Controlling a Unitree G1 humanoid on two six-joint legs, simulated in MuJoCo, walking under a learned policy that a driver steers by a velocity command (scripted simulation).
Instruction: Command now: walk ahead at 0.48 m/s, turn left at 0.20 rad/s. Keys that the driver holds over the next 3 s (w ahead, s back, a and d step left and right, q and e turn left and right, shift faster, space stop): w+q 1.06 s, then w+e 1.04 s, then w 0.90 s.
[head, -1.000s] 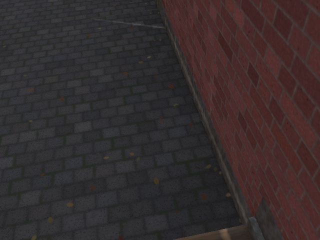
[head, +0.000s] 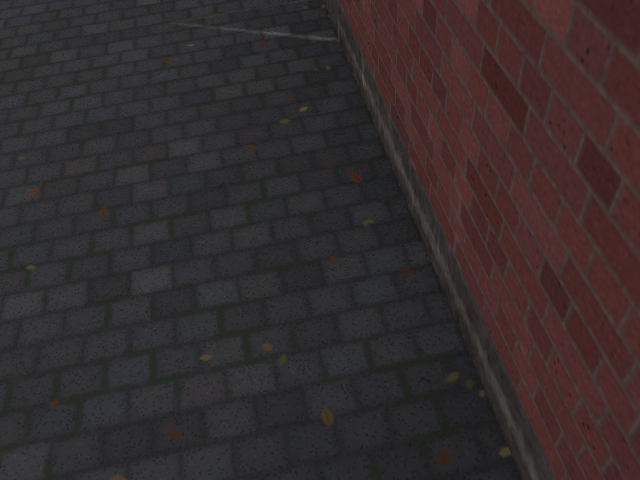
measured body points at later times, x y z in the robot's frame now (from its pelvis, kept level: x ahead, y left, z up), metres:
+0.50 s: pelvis +0.25 +0.05 -0.18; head +0.26 +0.07 +0.27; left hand +0.35 +0.33 -0.29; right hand +0.32 -0.18 -0.32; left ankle +0.17 +0.10 -0.90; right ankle +0.44 -0.10 -0.83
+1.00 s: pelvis +0.57 +0.08 -0.35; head +0.59 +0.07 +0.10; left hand +0.40 +0.27 -0.48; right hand +0.80 -0.07 -0.47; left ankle +0.59 +0.29 -0.97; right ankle +0.55 -0.02 -1.08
